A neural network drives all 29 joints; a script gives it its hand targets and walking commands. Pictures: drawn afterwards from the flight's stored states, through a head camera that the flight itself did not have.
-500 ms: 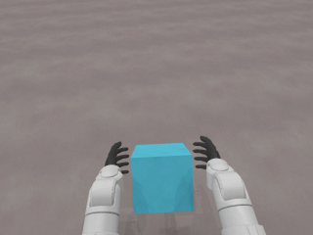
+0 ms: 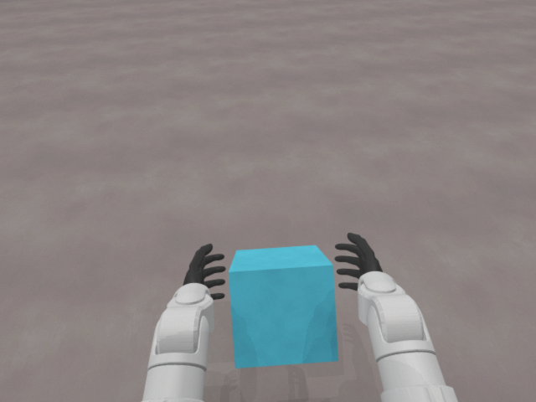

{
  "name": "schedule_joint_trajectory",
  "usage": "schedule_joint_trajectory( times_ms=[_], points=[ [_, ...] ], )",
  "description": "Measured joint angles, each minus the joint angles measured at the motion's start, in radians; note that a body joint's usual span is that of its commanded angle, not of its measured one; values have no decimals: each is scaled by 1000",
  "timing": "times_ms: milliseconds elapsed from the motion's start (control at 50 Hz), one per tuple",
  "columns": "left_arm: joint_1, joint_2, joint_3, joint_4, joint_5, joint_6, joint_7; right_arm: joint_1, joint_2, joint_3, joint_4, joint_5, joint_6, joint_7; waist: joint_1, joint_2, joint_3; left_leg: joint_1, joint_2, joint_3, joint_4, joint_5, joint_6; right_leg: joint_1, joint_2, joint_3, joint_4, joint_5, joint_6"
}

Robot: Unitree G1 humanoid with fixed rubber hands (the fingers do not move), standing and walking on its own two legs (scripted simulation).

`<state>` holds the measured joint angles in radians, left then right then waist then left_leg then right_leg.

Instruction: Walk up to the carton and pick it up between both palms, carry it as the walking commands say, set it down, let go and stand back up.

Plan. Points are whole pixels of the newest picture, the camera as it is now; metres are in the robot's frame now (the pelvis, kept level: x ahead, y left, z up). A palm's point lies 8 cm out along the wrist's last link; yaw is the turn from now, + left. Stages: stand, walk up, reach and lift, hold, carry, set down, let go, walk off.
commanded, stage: carry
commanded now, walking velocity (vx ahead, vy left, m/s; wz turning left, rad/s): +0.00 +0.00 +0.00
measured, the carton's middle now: (280, 298) +0.35 +0.00 -0.10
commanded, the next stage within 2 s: hold in 1.82 s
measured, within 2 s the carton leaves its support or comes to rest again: neither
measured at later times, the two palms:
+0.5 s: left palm (192, 320) +0.25 +0.14 +0.03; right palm (376, 307) +0.25 -0.13 +0.04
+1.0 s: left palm (194, 332) +0.23 +0.13 +0.03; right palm (383, 320) +0.24 -0.13 +0.04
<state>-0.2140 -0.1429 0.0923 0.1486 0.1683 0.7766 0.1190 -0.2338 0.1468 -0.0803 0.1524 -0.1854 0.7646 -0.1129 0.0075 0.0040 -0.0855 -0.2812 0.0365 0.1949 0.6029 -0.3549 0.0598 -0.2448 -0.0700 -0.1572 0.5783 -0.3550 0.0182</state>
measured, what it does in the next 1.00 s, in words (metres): shifts its weight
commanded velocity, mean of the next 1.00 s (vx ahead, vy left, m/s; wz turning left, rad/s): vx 0.00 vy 0.00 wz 0.00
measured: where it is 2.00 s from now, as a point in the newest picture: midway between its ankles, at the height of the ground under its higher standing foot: outside the picture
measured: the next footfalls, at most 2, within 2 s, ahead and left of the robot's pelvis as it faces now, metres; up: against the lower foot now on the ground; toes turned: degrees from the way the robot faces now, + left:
none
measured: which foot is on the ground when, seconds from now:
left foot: down 0.00-1.00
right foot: down 0.00-1.00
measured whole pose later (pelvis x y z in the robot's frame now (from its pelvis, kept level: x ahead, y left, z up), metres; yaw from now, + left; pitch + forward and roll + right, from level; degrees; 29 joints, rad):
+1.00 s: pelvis -0.06 -0.01 +0.00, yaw +0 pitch +1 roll +0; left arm -0.23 -0.15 0.13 0.20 0.18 0.76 0.10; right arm -0.24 0.15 -0.09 0.19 -0.19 0.75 -0.10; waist 0.00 0.01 -0.05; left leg -0.33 0.04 0.20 0.55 -0.24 0.07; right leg -0.31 -0.07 -0.15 0.56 -0.25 0.00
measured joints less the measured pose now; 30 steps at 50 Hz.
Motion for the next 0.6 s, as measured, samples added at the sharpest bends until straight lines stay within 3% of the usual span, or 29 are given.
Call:
schedule_joint_trajectory(
  times_ms=[220, 480, 600],
  points=[
    [-12, -2, 24, 98, 35, -8, -9, -10, 2, -3, 96, -22, -6, 11, -9, 0, 1, 3, 0, 2, -20, 37, 2, 0, 1, 0, -13, 32, -6],
    [-7, -1, 25, 37, 5, -16, -9, -4, 1, 1, 27, 0, -11, 5, -2, 3, 38, -25, -3, 3, -43, 84, 7, -34, -2, -2, -20, 70, -13],
    [-12, -2, 29, 60, 17, -16, -18, -4, 1, -5, 46, -11, -14, 13, -3, 6, 19, -28, -4, 4, -46, 91, 8, -39, -3, -1, -20, 75, -13]
  ],
)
